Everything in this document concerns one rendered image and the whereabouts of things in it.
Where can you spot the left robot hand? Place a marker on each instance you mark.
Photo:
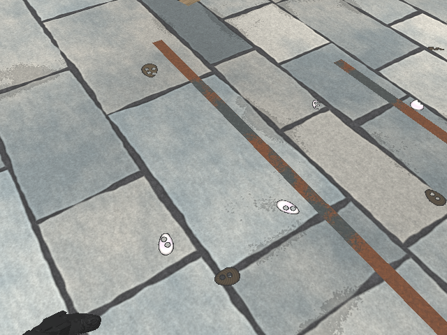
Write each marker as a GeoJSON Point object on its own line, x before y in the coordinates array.
{"type": "Point", "coordinates": [66, 324]}

